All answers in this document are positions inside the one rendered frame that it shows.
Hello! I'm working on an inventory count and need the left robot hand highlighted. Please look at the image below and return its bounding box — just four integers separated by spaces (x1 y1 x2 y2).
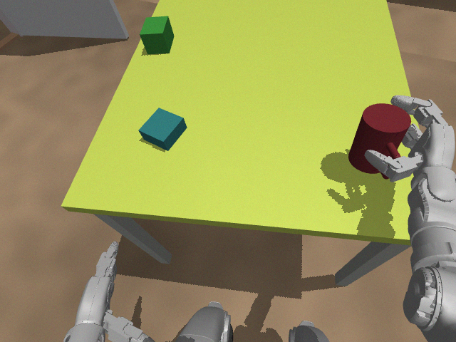
75 241 155 342

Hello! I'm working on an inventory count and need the right robot arm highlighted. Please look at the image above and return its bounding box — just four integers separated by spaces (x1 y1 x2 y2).
403 166 456 342

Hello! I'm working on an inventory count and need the table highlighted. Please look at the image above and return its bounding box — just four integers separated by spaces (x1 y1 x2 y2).
61 0 419 286

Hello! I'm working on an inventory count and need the right robot hand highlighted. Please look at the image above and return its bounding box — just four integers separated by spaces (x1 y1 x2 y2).
365 95 455 182

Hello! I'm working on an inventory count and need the left robot arm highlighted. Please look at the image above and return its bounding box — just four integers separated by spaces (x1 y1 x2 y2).
63 323 105 342

